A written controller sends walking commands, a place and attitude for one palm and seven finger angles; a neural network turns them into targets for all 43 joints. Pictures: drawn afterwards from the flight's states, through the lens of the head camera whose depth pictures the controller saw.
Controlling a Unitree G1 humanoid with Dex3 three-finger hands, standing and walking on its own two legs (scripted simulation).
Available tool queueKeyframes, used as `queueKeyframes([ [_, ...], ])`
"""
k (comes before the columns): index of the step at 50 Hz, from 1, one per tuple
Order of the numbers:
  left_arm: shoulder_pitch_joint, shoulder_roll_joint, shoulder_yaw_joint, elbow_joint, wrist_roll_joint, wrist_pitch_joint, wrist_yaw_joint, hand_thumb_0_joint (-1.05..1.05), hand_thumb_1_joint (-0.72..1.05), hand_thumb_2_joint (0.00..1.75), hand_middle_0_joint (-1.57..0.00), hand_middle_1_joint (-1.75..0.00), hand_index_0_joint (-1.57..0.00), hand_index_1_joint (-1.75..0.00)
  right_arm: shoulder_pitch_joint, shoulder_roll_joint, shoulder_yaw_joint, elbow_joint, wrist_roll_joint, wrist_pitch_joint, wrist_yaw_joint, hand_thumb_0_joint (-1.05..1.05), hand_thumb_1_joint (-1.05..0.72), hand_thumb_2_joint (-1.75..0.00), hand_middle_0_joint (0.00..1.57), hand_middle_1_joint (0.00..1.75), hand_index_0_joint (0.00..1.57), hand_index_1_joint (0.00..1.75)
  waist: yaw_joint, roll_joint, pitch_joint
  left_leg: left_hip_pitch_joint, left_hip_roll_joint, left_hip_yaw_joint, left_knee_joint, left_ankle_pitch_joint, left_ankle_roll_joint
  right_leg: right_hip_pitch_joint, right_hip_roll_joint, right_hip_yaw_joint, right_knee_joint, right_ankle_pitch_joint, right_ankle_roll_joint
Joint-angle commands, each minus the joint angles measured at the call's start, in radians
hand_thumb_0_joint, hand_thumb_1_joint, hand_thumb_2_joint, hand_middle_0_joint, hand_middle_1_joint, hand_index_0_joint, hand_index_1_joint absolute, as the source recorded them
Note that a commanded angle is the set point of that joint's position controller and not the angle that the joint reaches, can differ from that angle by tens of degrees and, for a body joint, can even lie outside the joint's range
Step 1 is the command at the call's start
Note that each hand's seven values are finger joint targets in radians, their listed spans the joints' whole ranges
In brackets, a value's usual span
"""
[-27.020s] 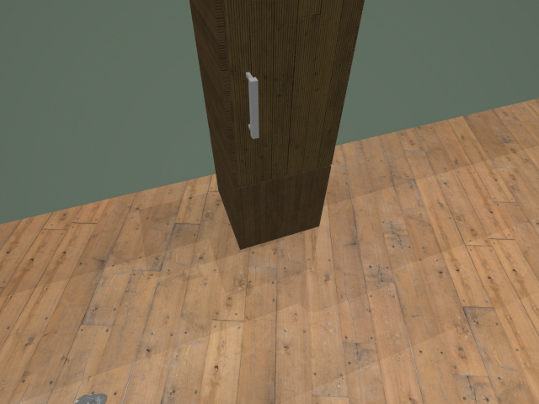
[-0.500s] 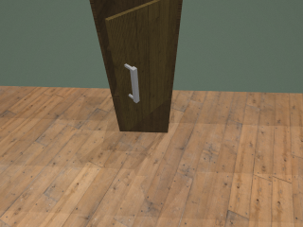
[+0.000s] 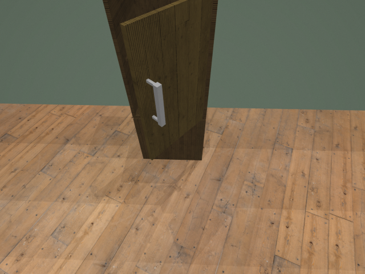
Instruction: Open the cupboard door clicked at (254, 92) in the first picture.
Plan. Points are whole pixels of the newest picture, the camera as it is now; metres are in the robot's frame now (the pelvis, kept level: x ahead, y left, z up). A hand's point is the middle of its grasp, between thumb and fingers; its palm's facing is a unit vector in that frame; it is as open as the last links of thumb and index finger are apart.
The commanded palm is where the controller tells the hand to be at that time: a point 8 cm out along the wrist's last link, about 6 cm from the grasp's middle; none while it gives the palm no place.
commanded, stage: walk to a spot facing it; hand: left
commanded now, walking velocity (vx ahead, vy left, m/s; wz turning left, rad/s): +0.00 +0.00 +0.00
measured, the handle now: (155, 103) +0.64 +0.13 -0.03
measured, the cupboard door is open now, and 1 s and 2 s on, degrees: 49 49 49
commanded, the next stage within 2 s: none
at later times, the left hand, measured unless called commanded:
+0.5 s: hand out of the picture +0.07 +0.19 -0.18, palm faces -0.13 -0.95 -0.27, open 7.3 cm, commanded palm none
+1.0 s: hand out of the picture +0.10 +0.17 -0.18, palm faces -0.33 -0.91 -0.26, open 7.3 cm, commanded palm none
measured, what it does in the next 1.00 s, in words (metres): steps on the spot, turning right: left foot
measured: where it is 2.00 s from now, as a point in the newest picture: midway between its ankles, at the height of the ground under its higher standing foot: outside the picture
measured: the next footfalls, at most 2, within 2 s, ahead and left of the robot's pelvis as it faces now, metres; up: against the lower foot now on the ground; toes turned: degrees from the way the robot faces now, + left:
left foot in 1.00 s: +0.07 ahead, +0.12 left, +0.00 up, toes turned -28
right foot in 1.22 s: -0.05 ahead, -0.16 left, +0.00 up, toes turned -34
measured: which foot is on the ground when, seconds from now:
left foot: down 0.00-0.56, up 0.58-0.98, down 1.00-1.00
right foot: down 0.00-0.98, up 1.00-1.00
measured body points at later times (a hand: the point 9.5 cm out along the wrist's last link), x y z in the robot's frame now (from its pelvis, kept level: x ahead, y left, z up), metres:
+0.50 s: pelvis -0.01 -0.01 -0.02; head +0.02 -0.03 +0.43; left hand +0.08 +0.24 -0.16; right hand +0.00 -0.26 -0.18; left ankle +0.00 +0.13 -0.75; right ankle -0.04 -0.09 -0.73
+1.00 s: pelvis -0.02 -0.01 -0.02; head +0.02 -0.03 +0.43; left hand +0.12 +0.21 -0.16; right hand +0.00 -0.29 -0.15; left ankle +0.03 +0.14 -0.75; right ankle -0.03 -0.10 -0.75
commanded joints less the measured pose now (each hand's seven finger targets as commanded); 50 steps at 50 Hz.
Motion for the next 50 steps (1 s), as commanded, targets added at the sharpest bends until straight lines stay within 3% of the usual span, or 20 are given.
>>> queueKeyframes([
  [1,-0.007,0.194,0.034,-0.054,-0.002,-0.022,0.015,0.00,0.90,0.90,-0.20,-0.30,-0.20,-0.30,0.000,-0.174,-0.030,-0.051,-0.005,-0.019,-0.012,0.00,-0.90,-0.90,0.20,0.30,0.20,0.30,0.002,-0.015,-0.085,0.061,0.103,-0.092,-0.015,0.200,0.034,-0.015,-0.143,0.112,-0.050,0.258,-0.016],
  [7,-0.008,0.196,0.037,-0.061,-0.001,-0.023,0.015,0.00,0.90,0.90,-0.20,-0.30,-0.20,-0.30,0.002,-0.176,-0.031,-0.053,-0.006,-0.020,-0.014,0.00,-0.90,-0.90,0.20,0.30,0.20,0.30,0.002,-0.016,-0.087,0.074,0.108,-0.081,-0.008,0.219,0.032,-0.015,-0.142,0.120,-0.046,0.301,-0.018],
  [10,0.034,0.112,0.031,-0.065,-0.002,0.002,0.021,0.00,0.90,0.90,-0.20,-0.30,-0.20,-0.30,0.067,-0.080,-0.023,-0.050,-0.008,-0.003,-0.021,0.00,-0.90,-0.90,0.20,0.30,0.20,0.30,-0.006,-0.022,-0.098,0.079,0.116,-0.030,0.059,0.240,0.016,-0.040,-0.140,0.137,0.009,0.398,-0.011],
  [16,0.061,0.122,0.062,-0.139,0.004,0.039,0.012,0.00,0.90,0.90,-0.20,-0.30,-0.20,-0.30,0.102,-0.100,-0.059,-0.121,-0.009,0.021,-0.035,0.00,-0.90,-0.90,0.20,0.30,0.20,0.30,-0.009,-0.014,-0.069,0.039,0.145,0.018,0.143,0.163,0.022,-0.143,-0.105,0.186,0.138,0.383,-0.025],
  [19,0.063,0.095,0.069,-0.181,0.007,0.049,0.003,0.00,0.90,0.90,-0.20,-0.30,-0.20,-0.30,0.105,-0.118,-0.074,-0.153,-0.012,0.023,-0.038,0.00,-0.90,-0.90,0.20,0.30,0.20,0.30,-0.005,0.061,-0.046,0.036,0.218,-0.035,0.101,0.100,0.065,-0.248,-0.044,0.164,0.256,0.220,-0.011],
  [21,0.055,0.068,0.072,-0.209,0.008,0.059,-0.008,0.00,0.90,0.90,-0.20,-0.30,-0.20,-0.30,0.117,-0.135,-0.084,-0.166,-0.018,0.015,-0.038,0.00,-0.90,-0.90,0.20,0.30,0.20,0.30,-0.002,0.180,-0.036,0.002,0.335,-0.117,0.017,0.127,0.140,-0.301,-0.002,0.094,0.460,-0.115,0.007],
  [23,0.047,0.043,0.078,-0.232,0.008,0.067,-0.016,0.00,0.90,0.90,-0.20,-0.30,-0.20,-0.30,0.105,-0.135,-0.085,-0.182,-0.024,0.008,-0.038,0.00,-0.90,-0.90,0.20,0.30,0.20,0.30,0.005,0.200,-0.031,-0.038,0.393,-0.117,0.007,0.192,0.186,-0.308,-0.031,0.074,0.571,-0.328,0.010],
  [25,0.123,0.031,0.084,-0.222,0.011,0.062,-0.022,0.00,0.90,0.90,-0.20,-0.30,-0.20,-0.30,0.054,-0.134,-0.088,-0.202,-0.025,0.007,-0.037,0.00,-0.90,-0.90,0.20,0.30,0.20,0.30,0.053,0.126,-0.049,-0.109,0.349,-0.028,0.113,0.207,0.138,-0.185,-0.043,0.050,0.437,-0.230,0.006],
  [26,0.191,0.044,0.094,-0.206,0.013,0.056,-0.022,0.00,0.90,0.90,-0.20,-0.30,-0.20,-0.30,0.028,-0.128,-0.088,-0.215,-0.020,0.011,-0.037,0.00,-0.90,-0.90,0.20,0.30,0.20,0.30,0.088,0.056,-0.058,-0.164,0.280,0.032,0.242,0.148,0.085,-0.093,-0.042,0.062,0.271,-0.052,0.002],
  [27,0.239,0.138,0.115,-0.197,0.026,0.043,-0.011,0.00,0.90,0.90,-0.20,-0.30,-0.20,-0.30,0.017,-0.071,-0.087,-0.240,-0.004,0.020,-0.035,0.00,-0.90,-0.90,0.20,0.30,0.20,0.30,0.100,-0.250,-0.053,-0.305,0.105,0.137,0.499,-0.150,-0.006,-0.037,-0.210,0.360,0.036,0.184,-0.052],
  [28,0.246,0.198,0.120,-0.197,0.016,0.041,0.000,0.00,0.90,0.90,-0.20,-0.30,-0.20,-0.30,-0.012,-0.042,-0.081,-0.268,0.002,0.029,-0.026,0.00,-0.90,-0.90,0.20,0.30,0.20,0.30,0.111,-0.343,-0.014,-0.402,0.002,0.074,0.728,-0.470,-0.029,-0.081,-0.363,0.573,-0.046,0.354,-0.158],
  [29,0.235,0.187,0.121,-0.209,0.011,0.041,0.009,0.00,0.90,0.90,-0.20,-0.30,-0.20,-0.30,-0.006,-0.044,-0.084,-0.268,-0.001,0.037,-0.025,0.00,-0.90,-0.90,0.20,0.30,0.20,0.30,0.094,-0.221,-0.019,-0.421,0.022,-0.032,0.832,-0.439,-0.023,-0.100,-0.351,0.579,-0.030,0.292,-0.199],
  [30,0.169,0.152,0.119,-0.223,0.016,0.040,0.018,0.00,0.90,0.90,-0.20,-0.30,-0.20,-0.30,-0.011,-0.038,-0.086,-0.254,0.000,0.036,-0.028,0.00,-0.90,-0.90,0.20,0.30,0.20,0.30,0.059,-0.217,-0.013,-0.461,0.039,-0.072,0.880,-0.376,-0.023,-0.093,-0.302,0.558,0.006,0.279,-0.211],
  [33,0.136,0.102,0.109,-0.241,0.013,0.027,0.025,0.00,0.90,0.90,-0.20,-0.30,-0.20,-0.30,0.012,-0.008,-0.075,-0.245,-0.001,0.030,-0.026,0.00,-0.90,-0.90,0.20,0.30,0.20,0.30,0.029,-0.107,-0.091,-0.413,0.043,-0.071,0.820,-0.280,-0.040,-0.054,-0.243,0.457,0.054,0.387,-0.191],
  [42,0.169,0.121,0.124,-0.240,0.019,0.036,0.014,0.00,0.90,0.90,-0.20,-0.30,-0.20,-0.30,-0.030,0.009,-0.077,-0.287,0.012,0.023,-0.029,0.00,-0.90,-0.90,0.20,0.30,0.20,0.30,0.052,-0.146,-0.095,-0.326,-0.009,-0.063,0.531,-0.275,-0.033,-0.027,-0.183,0.522,0.048,0.349,-0.171],
  [46,0.114,0.122,0.125,-0.260,0.013,0.042,0.011,0.00,0.90,0.90,-0.20,-0.30,-0.20,-0.30,0.048,0.001,-0.076,-0.278,0.018,0.011,-0.037,0.00,-0.90,-0.90,0.20,0.30,0.20,0.30,0.006,-0.146,-0.120,-0.144,-0.022,-0.075,0.269,-0.180,-0.018,-0.125,-0.144,0.541,0.097,0.332,-0.120],
  [47,0.083,0.112,0.119,-0.270,0.009,0.044,0.008,0.00,0.90,0.90,-0.20,-0.30,-0.20,-0.30,0.090,-0.013,-0.079,-0.267,0.016,0.006,-0.041,0.00,-0.90,-0.90,0.20,0.30,0.20,0.30,-0.019,-0.128,-0.115,-0.011,-0.007,-0.074,0.151,-0.112,-0.011,-0.238,-0.112,0.515,0.117,0.239,-0.080],
  [48,0.077,0.073,0.110,-0.288,0.002,0.047,0.003,0.00,0.90,0.90,-0.20,-0.30,-0.20,-0.30,0.122,-0.068,-0.086,-0.262,0.008,-0.003,-0.046,0.00,-0.90,-0.90,0.20,0.30,0.20,0.30,-0.032,0.009,-0.114,0.126,0.120,-0.204,0.029,-0.146,0.034,-0.411,-0.016,0.433,0.197,0.047,-0.030],
  [49,0.089,0.027,0.097,-0.311,-0.005,0.043,-0.013,0.00,0.90,0.90,-0.20,-0.30,-0.20,-0.30,0.119,-0.163,-0.107,-0.281,-0.007,-0.005,-0.048,0.00,-0.90,-0.90,0.20,0.30,0.20,0.30,-0.025,0.269,-0.095,0.154,0.373,-0.460,-0.061,-0.135,0.134,-0.554,0.100,0.243,0.412,-0.265,0.029],
  [50,0.048,0.061,0.106,-0.344,0.004,0.039,-0.024,0.00,0.90,0.90,-0.20,-0.30,-0.20,-0.30,0.117,-0.193,-0.106,-0.301,-0.016,-0.002,-0.056,0.00,-0.90,-0.90,0.20,0.30,0.20,0.30,-0.025,0.213,-0.066,0.000,0.500,-0.510,-0.091,-0.084,0.233,-0.531,0.053,0.127,0.648,-0.378,0.065],
])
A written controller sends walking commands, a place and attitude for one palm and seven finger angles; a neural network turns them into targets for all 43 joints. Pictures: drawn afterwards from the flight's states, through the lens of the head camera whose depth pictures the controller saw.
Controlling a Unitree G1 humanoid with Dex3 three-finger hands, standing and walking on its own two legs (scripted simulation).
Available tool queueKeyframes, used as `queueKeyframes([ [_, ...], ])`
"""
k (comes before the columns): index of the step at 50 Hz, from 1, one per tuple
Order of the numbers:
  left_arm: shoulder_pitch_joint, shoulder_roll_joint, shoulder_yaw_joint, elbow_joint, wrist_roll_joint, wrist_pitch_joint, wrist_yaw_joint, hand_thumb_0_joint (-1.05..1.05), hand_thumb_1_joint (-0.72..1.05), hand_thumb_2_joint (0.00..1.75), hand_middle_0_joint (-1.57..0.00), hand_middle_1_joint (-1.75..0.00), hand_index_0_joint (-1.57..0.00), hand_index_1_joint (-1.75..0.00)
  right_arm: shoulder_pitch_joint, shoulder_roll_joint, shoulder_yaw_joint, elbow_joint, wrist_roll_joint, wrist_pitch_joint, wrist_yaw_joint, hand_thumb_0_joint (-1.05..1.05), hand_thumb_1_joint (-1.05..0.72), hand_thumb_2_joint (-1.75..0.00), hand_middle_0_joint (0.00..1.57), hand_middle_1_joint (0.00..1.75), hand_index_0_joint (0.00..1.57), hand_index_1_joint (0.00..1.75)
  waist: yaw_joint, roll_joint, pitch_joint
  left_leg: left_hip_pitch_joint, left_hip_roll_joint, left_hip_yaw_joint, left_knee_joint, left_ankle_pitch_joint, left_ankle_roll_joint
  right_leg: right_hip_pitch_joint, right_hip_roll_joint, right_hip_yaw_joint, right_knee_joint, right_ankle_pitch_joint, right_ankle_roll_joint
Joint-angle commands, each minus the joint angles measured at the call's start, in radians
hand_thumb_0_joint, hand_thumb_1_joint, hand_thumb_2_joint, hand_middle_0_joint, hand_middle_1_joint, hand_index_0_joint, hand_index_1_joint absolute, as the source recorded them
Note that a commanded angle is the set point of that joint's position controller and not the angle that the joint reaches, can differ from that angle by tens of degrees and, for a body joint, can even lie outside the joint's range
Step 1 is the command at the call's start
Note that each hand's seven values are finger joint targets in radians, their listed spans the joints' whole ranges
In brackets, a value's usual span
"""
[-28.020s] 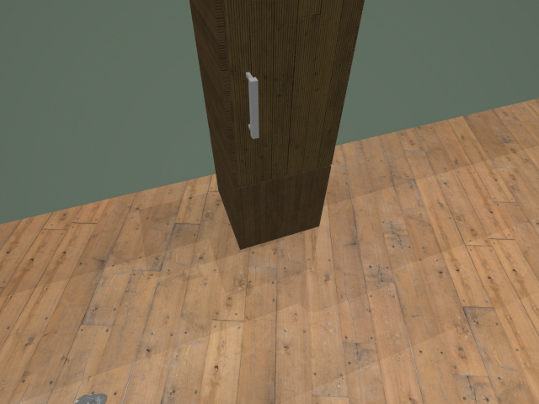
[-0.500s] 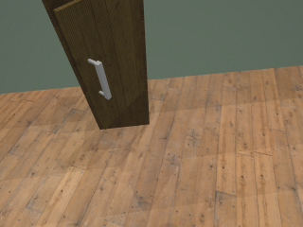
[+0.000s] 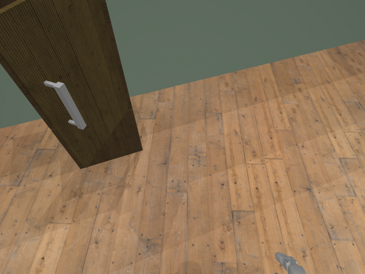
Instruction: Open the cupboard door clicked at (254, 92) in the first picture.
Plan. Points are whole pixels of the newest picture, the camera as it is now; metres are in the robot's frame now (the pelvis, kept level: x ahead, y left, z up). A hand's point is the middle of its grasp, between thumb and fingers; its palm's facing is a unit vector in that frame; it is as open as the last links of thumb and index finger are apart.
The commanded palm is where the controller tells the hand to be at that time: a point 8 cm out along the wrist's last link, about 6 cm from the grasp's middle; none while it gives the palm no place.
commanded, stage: walk to a spot facing it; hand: left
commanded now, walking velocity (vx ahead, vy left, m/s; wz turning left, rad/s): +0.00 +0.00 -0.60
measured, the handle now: (66, 106) +0.54 +0.40 -0.01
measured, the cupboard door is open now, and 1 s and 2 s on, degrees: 49 49 49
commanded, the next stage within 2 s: turn to face it in 1.84 s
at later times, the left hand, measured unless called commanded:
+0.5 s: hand (127, 267) +0.15 +0.15 -0.17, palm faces -0.32 -0.92 -0.22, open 7.3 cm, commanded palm none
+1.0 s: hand (207, 210) +0.31 -0.04 -0.16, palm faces -0.62 -0.76 -0.20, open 7.3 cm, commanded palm none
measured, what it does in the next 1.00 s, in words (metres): steps to the right, turning right: right foot, then left foot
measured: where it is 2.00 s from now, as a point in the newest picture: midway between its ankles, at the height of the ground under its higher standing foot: (274, 228)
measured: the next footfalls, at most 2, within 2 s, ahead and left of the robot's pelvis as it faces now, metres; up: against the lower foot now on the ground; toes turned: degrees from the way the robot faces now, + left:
right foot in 0.22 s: +0.04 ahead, -0.14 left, +0.00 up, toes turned -9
left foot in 0.48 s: +0.09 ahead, +0.09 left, +0.00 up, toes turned -15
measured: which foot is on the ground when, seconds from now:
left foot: down 0.00-0.22, up 0.24-0.46, down 0.48-0.80, up 0.82-1.00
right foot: up 0.00-0.20, down 0.22-0.48, up 0.50-0.80, down 0.82-1.00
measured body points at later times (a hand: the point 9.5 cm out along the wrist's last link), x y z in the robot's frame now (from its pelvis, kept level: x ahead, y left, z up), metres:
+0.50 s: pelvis +0.01 -0.01 -0.01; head +0.06 -0.02 +0.44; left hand +0.17 +0.20 -0.15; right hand -0.01 -0.30 -0.13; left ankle +0.05 +0.10 -0.74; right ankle -0.01 -0.14 -0.72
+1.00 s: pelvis +0.12 -0.13 +0.00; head +0.16 -0.17 +0.45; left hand +0.34 +0.00 -0.14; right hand -0.02 -0.34 -0.15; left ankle +0.21 -0.01 -0.68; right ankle +0.05 -0.20 -0.73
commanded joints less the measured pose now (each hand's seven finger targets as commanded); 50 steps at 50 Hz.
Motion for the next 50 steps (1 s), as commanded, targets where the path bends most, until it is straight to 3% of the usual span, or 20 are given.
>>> queueKeyframes([
  [1,-0.080,0.135,0.034,-0.149,0.010,-0.031,-0.027,0.00,0.90,0.90,-0.20,-0.30,-0.20,-0.30,0.119,-0.259,-0.053,-0.058,-0.042,-0.020,-0.021,0.00,-0.90,-0.90,0.20,0.30,0.20,0.30,-0.046,0.125,-0.058,0.051,0.457,-0.378,-0.249,0.123,0.236,-0.229,-0.122,-0.113,0.537,-0.296,0.081],
  [4,-0.065,0.104,0.027,-0.129,0.003,-0.018,-0.038,0.00,0.90,0.90,-0.20,-0.30,-0.20,-0.30,0.048,-0.190,-0.034,-0.068,-0.047,-0.021,-0.019,0.00,-0.90,-0.90,0.20,0.30,0.20,0.30,-0.002,0.254,-0.053,0.059,0.270,-0.041,-0.115,0.463,0.129,-0.187,-0.157,-0.172,0.484,-0.237,0.087],
  [9,0.008,0.128,0.020,-0.113,0.000,-0.036,-0.043,0.00,0.90,0.90,-0.20,-0.30,-0.20,-0.30,0.112,-0.236,-0.052,-0.061,-0.032,-0.008,-0.005,0.00,-0.90,-0.90,0.20,0.30,0.20,0.30,0.008,0.129,-0.120,0.001,0.204,0.097,0.138,0.435,0.023,0.184,-0.113,-0.278,-0.042,0.059,0.047],
  [11,0.107,0.324,0.054,-0.091,0.008,-0.042,-0.014,0.00,0.90,0.90,-0.20,-0.30,-0.20,-0.30,0.053,-0.129,-0.029,-0.130,-0.008,0.000,0.004,0.00,-0.90,-0.90,0.20,0.30,0.20,0.30,0.070,-0.341,-0.126,-0.329,-0.001,0.163,0.565,-0.362,-0.072,0.335,-0.534,0.319,-0.236,0.529,-0.154],
  [14,-0.013,0.267,0.043,-0.119,0.012,-0.026,0.009,0.00,0.90,0.90,-0.20,-0.30,-0.20,-0.30,0.049,-0.161,-0.031,-0.104,-0.011,0.006,0.003,0.00,-0.90,-0.90,0.20,0.30,0.20,0.30,0.020,-0.244,-0.115,-0.325,0.049,0.034,0.668,-0.248,-0.054,0.214,-0.430,0.261,-0.188,0.262,-0.192],
  [16,-0.042,0.235,0.031,-0.129,0.011,-0.030,0.013,0.00,0.90,0.90,-0.20,-0.30,-0.20,-0.30,0.064,-0.125,-0.020,-0.087,-0.011,0.005,0.009,0.00,-0.90,-0.90,0.20,0.30,0.20,0.30,-0.003,-0.163,-0.122,-0.239,0.035,0.055,0.550,-0.201,-0.060,0.164,-0.381,0.197,-0.171,0.305,-0.169],
  [21,-0.119,0.237,0.027,-0.134,0.009,-0.028,-0.007,0.00,0.90,0.90,-0.20,-0.30,-0.20,-0.30,0.206,-0.112,-0.020,-0.047,-0.016,-0.008,0.024,0.00,-0.90,-0.90,0.20,0.30,0.20,0.30,-0.066,-0.147,-0.068,0.082,-0.024,0.126,0.155,-0.082,-0.042,-0.099,-0.298,0.206,-0.242,-0.328,-0.124],
  [22,-0.144,0.212,0.021,-0.144,0.005,-0.026,-0.014,0.00,0.90,0.90,-0.20,-0.30,-0.20,-0.30,0.275,-0.131,-0.023,-0.023,-0.019,-0.016,0.019,0.00,-0.90,-0.90,0.20,0.30,0.20,0.30,-0.104,-0.096,-0.052,0.241,-0.015,0.120,0.020,-0.067,-0.033,-0.247,-0.247,0.170,-0.190,-0.420,-0.085],
  [24,-0.195,0.110,-0.001,-0.212,-0.008,-0.033,-0.032,0.00,0.90,0.90,-0.20,-0.30,-0.20,-0.30,0.415,-0.305,-0.054,-0.005,-0.046,-0.041,-0.003,0.00,-0.90,-0.90,0.20,0.30,0.20,0.30,-0.156,0.369,-0.035,0.305,0.472,-0.497,-0.361,-0.555,0.142,-0.493,-0.074,-0.155,0.361,-0.376,0.034],
  [25,-0.252,0.147,0.018,-0.233,0.000,-0.043,-0.053,0.00,0.90,0.90,-0.20,-0.30,-0.20,-0.30,0.364,-0.326,-0.057,-0.010,-0.044,-0.050,-0.013,0.00,-0.90,-0.90,0.20,0.30,0.20,0.30,-0.132,0.180,-0.007,0.157,0.511,-0.508,-0.400,-0.529,0.207,-0.436,-0.170,-0.111,0.480,-0.280,0.038],
  [28,-0.190,0.095,0.017,-0.167,0.018,-0.047,-0.076,0.00,0.90,0.90,-0.20,-0.30,-0.20,-0.30,0.267,-0.213,-0.019,-0.017,-0.045,-0.073,0.002,0.00,-0.90,-0.90,0.20,0.30,0.20,0.30,-0.049,0.129,0.038,0.099,0.325,-0.161,-0.327,-0.230,0.107,-0.405,-0.212,-0.168,0.596,-0.077,0.049],
  [30,-0.191,0.058,0.001,-0.160,0.015,-0.045,-0.085,0.00,0.90,0.90,-0.20,-0.30,-0.20,-0.30,0.307,-0.175,-0.008,0.010,-0.043,-0.081,0.001,0.00,-0.90,-0.90,0.20,0.30,0.20,0.30,-0.057,0.188,-0.005,0.171,0.264,0.022,-0.263,0.049,0.082,-0.373,-0.216,-0.216,0.516,-0.029,0.059],
  [35,-0.289,0.036,-0.022,-0.168,0.007,-0.056,-0.084,0.00,0.90,0.90,-0.20,-0.30,-0.20,-0.30,0.421,-0.186,-0.016,0.062,-0.048,-0.077,0.012,0.00,-0.90,-0.90,0.20,0.30,0.20,0.30,-0.114,0.196,-0.044,0.216,0.286,0.185,-0.173,0.343,0.069,-0.177,-0.174,-0.332,0.186,-0.075,0.032],
  [38,-0.164,0.074,-0.005,-0.122,0.009,-0.059,-0.079,0.00,0.90,0.90,-0.20,-0.30,-0.20,-0.30,0.375,-0.197,-0.016,0.055,-0.041,-0.067,0.015,0.00,-0.90,-0.90,0.20,0.30,0.20,0.30,-0.026,0.153,-0.053,0.071,0.282,0.247,-0.001,0.372,0.036,0.139,-0.127,-0.366,0.025,-0.050,-0.008],
  [39,0.023,0.139,0.012,-0.066,0.011,-0.068,-0.067,0.00,0.90,0.90,-0.20,-0.30,-0.20,-0.30,0.325,-0.181,-0.013,0.037,-0.029,-0.069,0.025,0.00,-0.90,-0.90,0.20,0.30,0.20,0.30,0.069,0.053,-0.123,-0.108,0.230,0.315,0.236,0.379,-0.003,0.444,-0.161,-0.282,-0.046,-0.047,-0.058],
  [40,0.219,0.291,0.055,-0.016,0.015,-0.079,-0.045,0.00,0.90,0.90,-0.20,-0.30,-0.20,-0.30,0.256,-0.098,0.007,-0.021,-0.005,-0.073,0.036,0.00,-0.90,-0.90,0.20,0.30,0.20,0.30,0.155,-0.280,-0.226,-0.442,0.078,0.362,0.607,-0.120,-0.057,0.704,-0.477,0.196,-0.174,-0.103,-0.179],
  [41,0.254,0.333,0.061,0.001,-0.014,-0.075,-0.030,0.00,0.90,0.90,-0.20,-0.30,-0.20,-0.30,0.148,-0.121,-0.001,-0.068,-0.010,-0.071,0.027,0.00,-0.90,-0.90,0.20,0.30,0.20,0.30,0.165,-0.244,-0.173,-0.559,0.064,0.167,0.795,-0.340,-0.052,0.610,-0.595,0.411,-0.289,-0.016,-0.247],
  [42,0.152,0.307,0.048,-0.025,-0.013,-0.072,-0.019,0.00,0.90,0.90,-0.20,-0.30,-0.20,-0.30,0.137,-0.127,-0.012,-0.065,-0.010,-0.068,0.028,0.00,-0.90,-0.90,0.20,0.30,0.20,0.30,0.109,-0.179,-0.094,-0.577,0.117,0.088,0.832,-0.261,-0.050,0.465,-0.570,0.359,-0.317,-0.193,-0.258],
  [45,-0.050,0.168,0.016,-0.078,0.003,-0.087,-0.002,0.00,0.90,0.90,-0.20,-0.30,-0.20,-0.30,0.181,-0.097,-0.016,0.003,-0.030,-0.047,0.032,0.00,-0.90,-0.90,0.20,0.30,0.20,0.30,-0.017,-0.156,-0.048,-0.352,0.140,0.079,0.642,-0.098,-0.062,0.161,-0.426,0.089,-0.315,-0.001,-0.177],
  [50,-0.032,0.169,0.020,-0.038,0.007,-0.109,-0.013,0.00,0.90,0.90,-0.20,-0.30,-0.20,-0.30,0.175,-0.048,-0.015,0.012,-0.027,-0.048,0.051,0.00,-0.90,-0.90,0.20,0.30,0.20,0.30,-0.039,-0.108,-0.058,-0.212,0.072,0.130,0.326,0.023,-0.057,0.133,-0.354,0.019,-0.306,0.041,-0.164],
])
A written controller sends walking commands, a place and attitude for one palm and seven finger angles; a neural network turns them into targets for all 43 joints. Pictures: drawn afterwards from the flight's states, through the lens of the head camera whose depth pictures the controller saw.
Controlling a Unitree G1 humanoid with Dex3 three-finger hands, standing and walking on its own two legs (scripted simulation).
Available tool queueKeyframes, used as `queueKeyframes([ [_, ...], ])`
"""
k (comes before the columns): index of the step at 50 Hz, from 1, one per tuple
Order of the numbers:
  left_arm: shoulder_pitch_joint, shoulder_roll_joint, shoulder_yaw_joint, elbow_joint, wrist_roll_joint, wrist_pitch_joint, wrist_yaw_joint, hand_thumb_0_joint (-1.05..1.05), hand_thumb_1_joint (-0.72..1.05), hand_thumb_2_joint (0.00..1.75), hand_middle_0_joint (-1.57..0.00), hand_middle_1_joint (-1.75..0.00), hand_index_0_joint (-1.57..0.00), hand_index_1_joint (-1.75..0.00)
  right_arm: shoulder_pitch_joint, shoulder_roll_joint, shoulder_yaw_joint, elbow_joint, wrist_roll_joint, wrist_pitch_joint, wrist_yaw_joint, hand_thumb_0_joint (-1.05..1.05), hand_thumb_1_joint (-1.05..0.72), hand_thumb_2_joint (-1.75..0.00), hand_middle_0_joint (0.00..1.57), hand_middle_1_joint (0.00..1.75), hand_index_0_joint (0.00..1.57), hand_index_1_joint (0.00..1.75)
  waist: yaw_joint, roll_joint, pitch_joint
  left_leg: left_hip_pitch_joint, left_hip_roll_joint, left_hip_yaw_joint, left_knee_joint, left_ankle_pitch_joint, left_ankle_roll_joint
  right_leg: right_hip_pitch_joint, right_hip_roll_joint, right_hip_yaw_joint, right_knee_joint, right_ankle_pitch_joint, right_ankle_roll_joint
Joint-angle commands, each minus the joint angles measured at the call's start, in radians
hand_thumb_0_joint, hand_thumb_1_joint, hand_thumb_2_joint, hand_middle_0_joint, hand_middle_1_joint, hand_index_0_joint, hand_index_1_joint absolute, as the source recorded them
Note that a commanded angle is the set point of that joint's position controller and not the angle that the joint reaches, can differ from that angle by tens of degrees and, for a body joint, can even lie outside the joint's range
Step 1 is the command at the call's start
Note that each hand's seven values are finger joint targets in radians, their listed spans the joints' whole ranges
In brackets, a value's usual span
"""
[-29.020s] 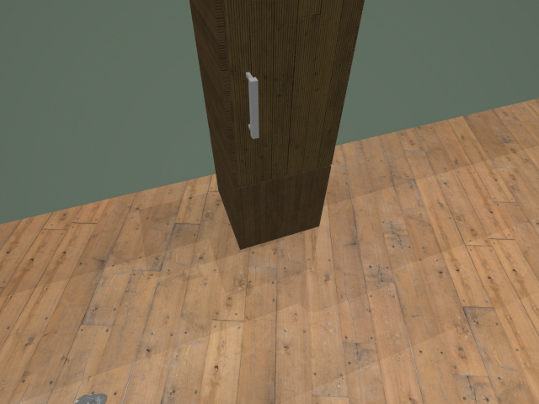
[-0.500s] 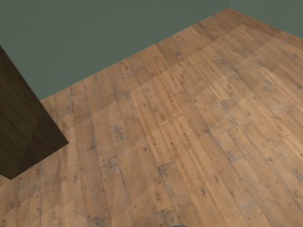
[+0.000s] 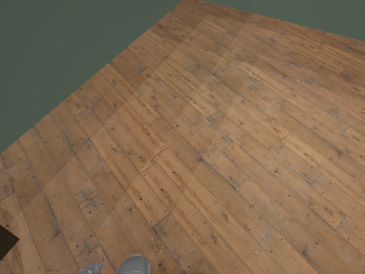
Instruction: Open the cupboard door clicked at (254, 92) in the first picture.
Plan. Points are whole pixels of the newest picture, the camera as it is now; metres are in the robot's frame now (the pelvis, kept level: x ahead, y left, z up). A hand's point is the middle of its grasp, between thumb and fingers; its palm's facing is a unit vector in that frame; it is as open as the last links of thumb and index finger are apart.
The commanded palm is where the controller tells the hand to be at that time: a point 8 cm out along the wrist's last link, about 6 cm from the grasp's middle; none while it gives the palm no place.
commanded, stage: walk to a spot facing it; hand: left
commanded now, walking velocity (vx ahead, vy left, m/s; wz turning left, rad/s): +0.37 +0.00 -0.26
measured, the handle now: out of the picture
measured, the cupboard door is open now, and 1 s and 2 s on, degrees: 49 49 49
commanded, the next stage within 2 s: turn to face it in 0.84 s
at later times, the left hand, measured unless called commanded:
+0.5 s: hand (135, 190) +0.35 +0.14 -0.17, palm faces -0.18 -0.96 -0.20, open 7.3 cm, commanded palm none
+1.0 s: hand (156, 141) +0.53 +0.09 -0.17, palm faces -0.16 -0.97 -0.18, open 7.3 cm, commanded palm none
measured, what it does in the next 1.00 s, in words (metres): walks ahead: left foot, then right foot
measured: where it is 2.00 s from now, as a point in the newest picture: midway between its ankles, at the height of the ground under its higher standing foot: (212, 186)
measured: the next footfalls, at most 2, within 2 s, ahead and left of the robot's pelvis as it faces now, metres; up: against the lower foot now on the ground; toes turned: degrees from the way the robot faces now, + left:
left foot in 0.14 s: +0.20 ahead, +0.14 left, +0.00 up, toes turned +2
right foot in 0.50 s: +0.32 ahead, -0.16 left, +0.00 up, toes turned -15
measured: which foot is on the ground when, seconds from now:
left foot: up 0.00-0.12, down 0.14-0.50, up 0.52-0.80, down 0.82-1.00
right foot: down 0.00-0.14, up 0.16-0.48, down 0.50-0.82, up 0.84-1.00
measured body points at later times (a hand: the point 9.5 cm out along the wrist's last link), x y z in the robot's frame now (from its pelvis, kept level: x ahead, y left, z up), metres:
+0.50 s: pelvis +0.23 -0.03 -0.01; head +0.26 -0.05 +0.44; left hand +0.36 +0.20 -0.15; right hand +0.13 -0.26 -0.16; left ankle +0.16 +0.13 -0.73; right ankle +0.28 -0.15 -0.74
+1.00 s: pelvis +0.46 -0.08 +0.00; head +0.49 -0.09 +0.45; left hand +0.54 +0.15 -0.15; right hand +0.45 -0.32 -0.15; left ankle +0.49 +0.05 -0.73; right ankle +0.43 -0.19 -0.69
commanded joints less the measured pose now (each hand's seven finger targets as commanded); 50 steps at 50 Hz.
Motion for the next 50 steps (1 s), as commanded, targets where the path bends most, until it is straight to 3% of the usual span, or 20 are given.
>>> queueKeyframes([
  [1,0.069,0.189,0.052,-0.023,-0.003,-0.033,0.007,0.00,0.90,0.90,-0.20,-0.30,-0.20,-0.30,-0.015,-0.053,-0.014,-0.091,-0.003,-0.040,0.010,0.00,-0.90,-0.90,0.20,0.30,0.20,0.30,0.051,-0.107,-0.094,0.063,-0.046,0.015,-0.233,0.096,0.004,0.055,-0.225,0.242,-0.258,0.051,-0.151],
  [5,0.069,0.166,0.052,-0.010,-0.011,-0.031,0.008,0.00,0.90,0.90,-0.20,-0.30,-0.20,-0.30,0.035,-0.090,-0.023,-0.070,-0.002,-0.062,0.001,0.00,-0.90,-0.90,0.20,0.30,0.20,0.30,0.002,-0.042,-0.079,0.339,-0.076,0.025,-0.471,0.172,0.019,-0.048,-0.176,0.213,-0.147,0.022,-0.104],
  [6,0.063,0.125,0.045,-0.021,-0.011,-0.030,0.004,0.00,0.90,0.90,-0.20,-0.30,-0.20,-0.30,0.143,-0.143,-0.037,-0.035,-0.009,-0.071,-0.010,0.00,-0.90,-0.90,0.20,0.30,0.20,0.30,-0.047,0.069,-0.122,0.520,-0.005,-0.089,-0.543,0.069,0.060,-0.162,-0.105,0.165,0.048,0.043,-0.066],
  [7,0.094,0.061,0.030,-0.035,-0.018,-0.031,-0.004,0.00,0.90,0.90,-0.20,-0.30,-0.20,-0.30,0.284,-0.259,-0.063,-0.006,-0.032,-0.076,-0.020,0.00,-0.90,-0.90,0.20,0.30,0.20,0.30,-0.090,0.324,-0.200,0.693,0.259,-0.443,-0.660,-0.077,0.170,-0.361,0.018,0.012,0.390,-0.157,-0.007],
  [8,0.043,0.073,0.024,-0.069,-0.014,-0.041,-0.007,0.00,0.90,0.90,-0.20,-0.30,-0.20,-0.30,0.338,-0.268,-0.058,-0.003,-0.031,-0.063,-0.029,0.00,-0.90,-0.90,0.20,0.30,0.20,0.30,-0.105,0.257,-0.184,0.672,0.381,-0.638,-0.764,-0.167,0.263,-0.453,0.018,0.044,0.611,-0.291,0.000],
  [11,-0.022,0.074,0.030,-0.053,0.004,-0.037,-0.015,0.00,0.90,0.90,-0.20,-0.30,-0.20,-0.30,0.167,-0.143,-0.027,-0.037,-0.025,-0.072,-0.023,0.00,-0.90,-0.90,0.20,0.30,0.20,0.30,-0.021,0.146,-0.017,0.387,0.289,-0.421,-0.807,-0.110,0.218,-0.499,-0.116,0.085,0.767,-0.090,0.009],
  [15,0.028,0.022,0.013,-0.028,0.002,-0.011,-0.034,0.00,0.90,0.90,-0.20,-0.30,-0.20,-0.30,0.123,-0.129,-0.019,-0.008,-0.017,-0.088,-0.024,0.00,-0.90,-0.90,0.20,0.30,0.20,0.30,0.038,0.162,-0.091,0.375,0.165,-0.052,-0.776,0.219,0.160,-0.319,-0.133,0.004,0.431,0.003,0.034],
  [19,-0.026,0.024,0.009,-0.029,0.003,-0.011,-0.034,0.00,0.90,0.90,-0.20,-0.30,-0.20,-0.30,0.149,-0.133,-0.024,0.023,-0.018,-0.071,-0.013,0.00,-0.90,-0.90,0.20,0.30,0.20,0.30,0.020,0.134,-0.048,0.322,0.155,0.008,-0.770,0.147,0.156,-0.159,-0.085,-0.090,0.176,0.047,0.032],
  [22,0.054,0.060,0.023,0.009,0.005,-0.011,-0.031,0.00,0.90,0.90,-0.20,-0.30,-0.20,-0.30,0.134,-0.139,-0.018,0.035,-0.016,-0.058,-0.013,0.00,-0.90,-0.90,0.20,0.30,0.20,0.30,0.075,0.100,-0.061,0.265,0.130,0.040,-0.649,0.118,0.124,0.059,-0.049,-0.119,0.057,0.081,0.016],
  [23,0.162,0.104,0.037,0.045,0.006,-0.017,-0.025,0.00,0.90,0.90,-0.20,-0.30,-0.20,-0.30,0.117,-0.126,-0.013,0.034,-0.009,-0.056,-0.011,0.00,-0.90,-0.90,0.20,0.30,0.20,0.30,0.132,0.027,-0.094,0.181,0.076,0.089,-0.481,0.157,0.095,0.230,-0.059,-0.067,0.010,0.025,-0.010],
  [24,0.315,0.200,0.060,0.086,0.011,-0.028,-0.011,0.00,0.90,0.90,-0.20,-0.30,-0.20,-0.30,0.090,-0.078,-0.004,0.014,0.006,-0.058,0.001,0.00,-0.90,-0.90,0.20,0.30,0.20,0.30,0.202,-0.194,-0.161,-0.031,-0.031,0.189,-0.166,0.049,0.048,0.436,-0.266,0.253,-0.111,-0.163,-0.105],
  [25,0.409,0.291,0.078,0.111,-0.008,-0.028,0.000,0.00,0.90,0.90,-0.20,-0.30,-0.20,-0.30,0.033,-0.055,0.002,-0.034,0.012,-0.061,0.002,0.00,-0.90,-0.90,0.20,0.30,0.20,0.30,0.237,-0.352,-0.189,-0.194,-0.095,0.112,0.106,-0.289,0.041,0.497,-0.466,0.590,-0.304,-0.223,-0.205],
  [27,0.285,0.212,0.059,0.088,-0.010,-0.027,0.022,0.00,0.90,0.90,-0.20,-0.30,-0.20,-0.30,-0.045,-0.084,-0.014,-0.034,0.005,-0.066,-0.003,0.00,-0.90,-0.90,0.20,0.30,0.20,0.30,0.175,-0.244,-0.099,-0.279,-0.003,-0.039,0.245,-0.136,0.042,0.365,-0.426,0.503,-0.296,-0.118,-0.211],
  [30,0.145,0.114,0.032,0.058,-0.003,-0.042,0.030,0.00,0.90,0.90,-0.20,-0.30,-0.20,-0.30,0.019,-0.033,-0.009,0.020,-0.004,-0.045,0.002,0.00,-0.90,-0.90,0.20,0.30,0.20,0.30,0.067,-0.128,-0.086,-0.056,0.041,-0.038,0.034,-0.049,0.026,0.123,-0.352,0.223,-0.295,0.104,-0.157],
  [38,0.142,0.134,0.037,0.104,-0.013,-0.053,0.015,0.00,0.90,0.90,-0.20,-0.30,-0.20,-0.30,0.045,-0.032,-0.012,0.022,-0.005,-0.061,0.017,0.00,-0.90,-0.90,0.20,0.30,0.20,0.30,0.019,-0.047,-0.060,0.257,-0.062,0.090,-0.473,0.208,0.034,0.067,-0.243,0.068,-0.195,0.112,-0.085],
  [39,0.140,0.115,0.033,0.100,-0.012,-0.051,0.014,0.00,0.90,0.90,-0.20,-0.30,-0.20,-0.30,0.128,-0.068,-0.022,0.049,-0.007,-0.068,0.011,0.00,-0.90,-0.90,0.20,0.30,0.20,0.30,-0.019,0.041,-0.089,0.410,-0.050,0.051,-0.509,0.191,0.054,-0.014,-0.195,0.033,-0.045,0.159,-0.062],
  [41,0.135,0.038,0.011,0.046,-0.017,-0.050,0.006,0.00,0.90,0.90,-0.20,-0.30,-0.20,-0.30,0.380,-0.234,-0.058,0.101,-0.028,-0.070,-0.016,0.00,-0.90,-0.90,0.20,0.30,0.20,0.30,-0.101,0.337,-0.215,0.696,0.334,-0.501,-0.704,0.106,0.247,-0.345,-0.001,-0.083,0.539,-0.274,0.021],
  [42,0.065,0.051,0.012,0.017,-0.006,-0.055,0.009,0.00,0.90,0.90,-0.20,-0.30,-0.20,-0.30,0.359,-0.234,-0.055,0.095,-0.024,-0.060,-0.018,0.00,-0.90,-0.90,0.20,0.30,0.20,0.30,-0.098,0.211,-0.166,0.604,0.365,-0.530,-0.728,0.029,0.290,-0.405,-0.038,0.006,0.686,-0.306,0.005],
  [46,0.028,0.025,0.014,0.022,-0.001,-0.032,-0.011,0.00,0.90,0.90,-0.20,-0.30,-0.20,-0.30,0.140,-0.112,-0.020,0.042,-0.021,-0.079,-0.027,0.00,-0.90,-0.90,0.20,0.30,0.20,0.30,0.018,0.137,-0.034,0.345,0.251,-0.235,-0.761,0.196,0.203,-0.376,-0.159,0.039,0.574,-0.112,0.037],
  [50,0.121,-0.005,-0.001,0.063,0.000,-0.025,-0.010,0.00,0.90,0.90,-0.20,-0.30,-0.20,-0.30,0.066,-0.124,-0.018,0.041,-0.009,-0.060,-0.026,0.00,-0.90,-0.90,0.20,0.30,0.20,0.30,0.064,0.125,-0.113,0.214,0.104,-0.042,-0.627,0.289,0.156,0.011,-0.076,-0.110,0.130,0.015,0.064],
])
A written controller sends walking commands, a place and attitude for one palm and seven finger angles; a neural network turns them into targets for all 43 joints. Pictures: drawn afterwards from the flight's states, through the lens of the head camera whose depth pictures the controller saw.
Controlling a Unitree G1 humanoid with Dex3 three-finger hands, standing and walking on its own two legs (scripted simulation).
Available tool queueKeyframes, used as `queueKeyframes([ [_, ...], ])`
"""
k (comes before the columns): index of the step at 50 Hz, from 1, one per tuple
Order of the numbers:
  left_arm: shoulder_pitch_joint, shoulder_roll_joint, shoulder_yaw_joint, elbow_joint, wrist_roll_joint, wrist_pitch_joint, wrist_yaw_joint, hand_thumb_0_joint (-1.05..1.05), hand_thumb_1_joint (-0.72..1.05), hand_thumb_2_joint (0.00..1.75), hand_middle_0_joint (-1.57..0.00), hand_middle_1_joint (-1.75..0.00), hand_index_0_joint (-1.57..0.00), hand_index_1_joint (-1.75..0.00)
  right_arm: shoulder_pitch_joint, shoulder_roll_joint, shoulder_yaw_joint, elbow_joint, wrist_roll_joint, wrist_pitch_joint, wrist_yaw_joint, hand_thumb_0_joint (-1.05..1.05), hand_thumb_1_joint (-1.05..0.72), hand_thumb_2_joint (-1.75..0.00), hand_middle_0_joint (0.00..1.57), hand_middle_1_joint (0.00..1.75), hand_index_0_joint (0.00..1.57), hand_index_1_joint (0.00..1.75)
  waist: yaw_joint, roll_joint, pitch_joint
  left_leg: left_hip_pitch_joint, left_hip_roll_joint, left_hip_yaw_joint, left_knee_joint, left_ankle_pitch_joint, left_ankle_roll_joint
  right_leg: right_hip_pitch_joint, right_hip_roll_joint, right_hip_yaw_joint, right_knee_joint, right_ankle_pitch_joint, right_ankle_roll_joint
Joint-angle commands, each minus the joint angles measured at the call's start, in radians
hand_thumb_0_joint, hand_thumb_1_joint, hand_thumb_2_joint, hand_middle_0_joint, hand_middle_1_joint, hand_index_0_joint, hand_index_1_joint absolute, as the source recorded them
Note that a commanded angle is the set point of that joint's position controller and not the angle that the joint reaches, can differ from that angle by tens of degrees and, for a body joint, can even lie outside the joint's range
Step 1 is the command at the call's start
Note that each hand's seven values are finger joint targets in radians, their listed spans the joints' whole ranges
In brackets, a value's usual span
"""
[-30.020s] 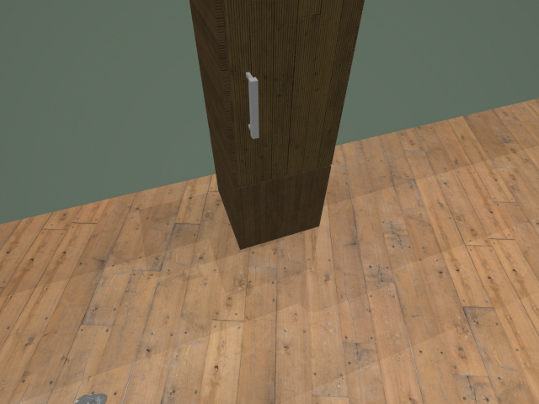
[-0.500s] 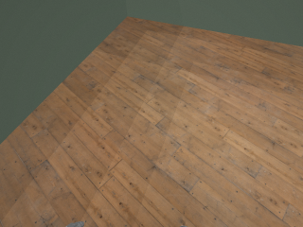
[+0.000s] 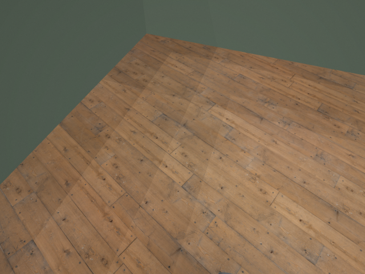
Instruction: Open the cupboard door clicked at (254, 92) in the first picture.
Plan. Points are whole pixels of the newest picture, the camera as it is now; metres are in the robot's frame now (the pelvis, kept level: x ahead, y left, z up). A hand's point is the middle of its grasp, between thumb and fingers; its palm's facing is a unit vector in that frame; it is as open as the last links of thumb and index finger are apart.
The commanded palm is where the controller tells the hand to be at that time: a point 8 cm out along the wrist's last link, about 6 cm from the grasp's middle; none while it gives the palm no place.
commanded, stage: turn to face it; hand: left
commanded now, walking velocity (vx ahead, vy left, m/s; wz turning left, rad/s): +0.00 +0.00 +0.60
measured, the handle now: out of the picture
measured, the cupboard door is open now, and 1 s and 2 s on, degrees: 49 49 49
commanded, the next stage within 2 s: none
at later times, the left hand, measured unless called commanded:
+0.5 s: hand (109, 262) +0.17 +0.20 -0.17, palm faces +0.31 -0.92 -0.25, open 7.3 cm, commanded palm none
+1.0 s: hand out of the picture +0.09 +0.12 -0.19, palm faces +0.61 -0.75 -0.24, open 7.3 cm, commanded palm none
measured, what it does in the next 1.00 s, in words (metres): walks ahead, turning left: right foot, then left foot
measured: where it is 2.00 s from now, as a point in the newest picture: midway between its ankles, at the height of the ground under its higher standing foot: (204, 265)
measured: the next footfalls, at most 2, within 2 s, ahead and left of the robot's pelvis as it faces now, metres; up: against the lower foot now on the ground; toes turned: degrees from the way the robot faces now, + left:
right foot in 0.08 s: +0.13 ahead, -0.14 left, +0.00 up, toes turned -4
left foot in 0.34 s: +0.17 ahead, +0.12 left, +0.00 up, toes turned +21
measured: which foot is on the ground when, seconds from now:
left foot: down 0.00-0.08, up 0.10-0.32, down 0.34-0.60, up 0.62-0.94, down 0.96-1.00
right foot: up 0.00-0.06, down 0.08-0.34, up 0.36-0.58, down 0.60-0.96, up 0.98-1.00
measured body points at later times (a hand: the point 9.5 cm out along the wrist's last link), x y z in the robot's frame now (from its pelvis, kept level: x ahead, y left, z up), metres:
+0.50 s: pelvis +0.14 -0.03 -0.01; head +0.18 -0.01 +0.44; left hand +0.16 +0.25 -0.15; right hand +0.28 -0.25 -0.15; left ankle +0.13 +0.10 -0.74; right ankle +0.14 -0.16 -0.68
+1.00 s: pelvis +0.19 -0.07 -0.02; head +0.23 -0.02 +0.43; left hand +0.06 +0.16 -0.17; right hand +0.46 -0.18 -0.14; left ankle +0.13 +0.04 -0.74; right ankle +0.22 -0.18 -0.71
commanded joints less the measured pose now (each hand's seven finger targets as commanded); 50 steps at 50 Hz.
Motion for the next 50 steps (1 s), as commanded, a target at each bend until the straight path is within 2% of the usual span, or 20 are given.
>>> queueKeyframes([
  [1,0.099,0.028,-0.003,-0.035,0.001,-0.034,-0.001,0.00,0.90,0.90,-0.20,-0.30,-0.20,-0.30,0.052,-0.157,-0.022,-0.003,0.011,0.022,-0.003,0.00,-0.90,-0.90,0.20,0.30,0.20,0.30,0.043,0.093,-0.071,-0.082,0.112,-0.103,-0.078,0.094,0.096,0.290,0.038,-0.078,-0.382,0.213,0.023],
  [2,0.138,0.078,0.008,-0.024,0.001,-0.040,0.006,0.00,0.90,0.90,-0.20,-0.30,-0.20,-0.30,0.043,-0.136,-0.017,-0.007,0.019,0.025,0.000,0.00,-0.90,-0.90,0.20,0.30,0.20,0.30,0.064,0.010,-0.080,-0.156,0.052,-0.077,-0.003,-0.015,0.056,0.398,-0.010,-0.013,-0.459,0.239,0.017],
  [3,0.175,0.175,0.028,-0.020,0.007,-0.043,0.019,0.00,0.90,0.90,-0.20,-0.30,-0.20,-0.30,0.032,-0.081,-0.005,-0.028,0.024,0.031,0.008,0.00,-0.90,-0.90,0.20,0.30,0.20,0.30,0.089,-0.202,-0.066,-0.313,-0.048,0.003,0.165,-0.234,0.004,0.475,-0.225,0.224,-0.572,0.230,-0.044],
  [4,0.201,0.243,0.037,-0.034,0.001,-0.032,0.027,0.00,0.90,0.90,-0.20,-0.30,-0.20,-0.30,0.010,-0.082,-0.008,-0.058,0.023,0.048,0.013,0.00,-0.90,-0.90,0.20,0.30,0.20,0.30,0.106,-0.271,-0.066,-0.316,-0.054,-0.009,0.360,-0.394,-0.003,0.422,-0.398,0.369,-0.700,0.178,-0.137],
  [5,0.173,0.249,0.039,-0.045,0.005,-0.026,0.032,0.00,0.90,0.90,-0.20,-0.30,-0.20,-0.30,-0.011,-0.069,-0.012,-0.064,0.021,0.051,0.012,0.00,-0.90,-0.90,0.20,0.30,0.20,0.30,0.107,-0.225,-0.050,-0.327,-0.042,-0.058,0.498,-0.402,0.003,0.385,-0.414,0.365,-0.686,0.222,-0.183],
  [9,0.061,0.152,0.029,-0.077,0.004,-0.025,0.053,0.00,0.90,0.90,-0.20,-0.30,-0.20,-0.30,-0.043,-0.056,-0.013,-0.051,0.027,0.068,0.018,0.00,-0.90,-0.90,0.20,0.30,0.20,0.30,0.048,-0.191,-0.021,-0.322,0.016,-0.091,0.504,-0.302,-0.015,0.375,-0.337,0.070,-0.563,0.725,-0.135],
  [15,-0.014,0.169,0.036,-0.131,-0.014,-0.012,0.048,0.00,0.90,0.90,-0.20,-0.30,-0.20,-0.30,0.095,-0.104,-0.020,-0.048,0.012,0.073,0.034,0.00,-0.90,-0.90,0.20,0.30,0.20,0.30,-0.041,-0.031,-0.115,0.082,-0.042,0.002,-0.015,0.209,0.008,0.248,-0.228,-0.132,-0.259,0.603,0.000],
  [17,-0.063,0.101,0.012,-0.208,-0.024,0.006,0.049,0.00,0.90,0.90,-0.20,-0.30,-0.20,-0.30,0.207,-0.292,-0.062,-0.057,0.004,0.071,0.014,0.00,-0.90,-0.90,0.20,0.30,0.20,0.30,-0.106,0.344,-0.196,0.253,0.367,-0.555,-0.105,0.781,0.268,-0.088,-0.023,-0.048,0.157,-0.331,0.088],
  [18,-0.116,0.116,0.014,-0.244,-0.012,0.015,0.052,0.00,0.90,0.90,-0.20,-0.30,-0.20,-0.30,0.205,-0.311,-0.064,-0.062,0.003,0.073,0.005,0.00,-0.90,-0.90,0.20,0.30,0.20,0.30,-0.101,0.173,-0.168,0.203,0.377,-0.550,-0.093,0.639,0.291,-0.132,-0.020,0.047,0.238,-0.296,0.076],
  [23,-0.087,0.101,0.018,-0.204,-0.018,0.034,0.037,0.00,0.90,0.90,-0.20,-0.30,-0.20,-0.30,-0.008,-0.255,-0.047,-0.131,0.002,0.073,-0.007,0.00,-0.90,-0.90,0.20,0.30,0.20,0.30,-0.014,0.203,-0.124,0.085,0.186,-0.341,-0.086,0.514,0.179,-0.053,-0.006,0.053,0.054,-0.108,0.082],
  [28,0.056,0.132,0.029,-0.191,-0.014,0.025,0.036,0.00,0.90,0.90,-0.20,-0.30,-0.20,-0.30,-0.129,-0.267,-0.064,-0.186,0.011,0.103,0.006,0.00,-0.90,-0.90,0.20,0.30,0.20,0.30,0.052,0.140,-0.100,-0.144,0.088,-0.330,-0.025,0.142,0.109,0.284,0.048,-0.001,-0.411,0.114,0.065],
  [30,0.087,0.298,0.057,-0.209,0.011,0.010,0.050,0.00,0.90,0.90,-0.20,-0.30,-0.20,-0.30,-0.155,-0.155,-0.050,-0.237,0.023,0.108,0.023,0.00,-0.90,-0.90,0.20,0.30,0.20,0.30,0.079,-0.338,-0.055,-0.373,-0.144,-0.102,0.390,-0.336,-0.025,0.348,-0.375,0.445,-0.724,0.134,-0.093],
  [33,-0.005,0.215,0.027,-0.238,-0.002,0.002,0.058,0.00,0.90,0.90,-0.20,-0.30,-0.20,-0.30,-0.164,-0.171,-0.056,-0.212,0.015,0.121,0.032,0.00,-0.90,-0.90,0.20,0.30,0.20,0.30,0.020,-0.241,-0.014,-0.387,-0.054,-0.178,0.760,-0.266,-0.022,0.258,-0.316,0.290,-0.623,0.420,-0.136],
  [36,0.008,0.179,0.019,-0.236,0.000,-0.004,0.060,0.00,0.90,0.90,-0.20,-0.30,-0.20,-0.30,-0.168,-0.134,-0.038,-0.198,0.022,0.127,0.042,0.00,-0.90,-0.90,0.20,0.30,0.20,0.30,0.016,-0.193,-0.054,-0.325,-0.055,-0.111,0.600,-0.217,-0.042,0.357,-0.246,0.080,-0.550,0.726,-0.105],
  [42,0.083,0.234,0.038,-0.204,0.002,-0.004,0.060,0.00,0.90,0.90,-0.20,-0.30,-0.20,-0.30,-0.224,-0.115,-0.016,-0.221,0.028,0.115,0.047,0.00,-0.90,-0.90,0.20,0.30,0.20,0.30,0.056,-0.179,-0.107,-0.207,-0.077,-0.028,0.240,-0.189,-0.026,0.488,-0.285,0.023,-0.467,0.888,-0.109],
  [46,0.025,0.236,0.044,-0.216,-0.014,0.004,0.049,0.00,0.90,0.90,-0.20,-0.30,-0.20,-0.30,-0.069,-0.192,-0.036,-0.189,0.017,0.105,0.040,0.00,-0.90,-0.90,0.20,0.30,0.20,0.30,-0.042,-0.079,-0.150,0.159,-0.045,-0.057,-0.054,0.145,0.028,0.256,-0.257,-0.085,-0.222,0.673,-0.008],
  [47,0.021,0.175,0.035,-0.251,-0.020,0.011,0.041,0.00,0.90,0.90,-0.20,-0.30,-0.20,-0.30,-0.003,-0.309,-0.066,-0.183,0.006,0.097,0.035,0.00,-0.90,-0.90,0.20,0.30,0.20,0.30,-0.075,0.214,-0.193,0.347,0.221,-0.413,-0.078,0.477,0.165,-0.034,-0.117,-0.120,0.006,0.091,0.072],
  [48,-0.036,0.157,0.017,-0.294,-0.014,0.021,0.045,0.00,0.90,0.90,-0.20,-0.30,-0.20,-0.30,0.051,-0.374,-0.080,-0.172,0.012,0.107,0.027,0.00,-0.90,-0.90,0.20,0.30,0.20,0.30,-0.100,0.296,-0.171,0.323,0.374,-0.564,-0.110,0.645,0.300,-0.163,-0.048,-0.025,0.173,-0.304,0.089],
  [49,-0.096,0.173,0.018,-0.316,-0.007,0.033,0.050,0.00,0.90,0.90,-0.20,-0.30,-0.20,-0.30,0.052,-0.364,-0.079,-0.173,0.013,0.106,0.018,0.00,-0.90,-0.90,0.20,0.30,0.20,0.30,-0.099,0.154,-0.131,0.246,0.361,-0.555,-0.109,0.495,0.309,-0.193,-0.055,0.051,0.228,-0.263,0.089],
  [50,-0.109,0.153,0.022,-0.293,-0.009,0.034,0.053,0.00,0.90,0.90,-0.20,-0.30,-0.20,-0.30,0.009,-0.342,-0.075,-0.181,0.009,0.101,0.007,0.00,-0.90,-0.90,0.20,0.30,0.20,0.30,-0.080,0.214,-0.123,0.186,0.301,-0.536,-0.117,0.423,0.283,-0.194,-0.053,0.075,0.236,-0.219,0.089],
])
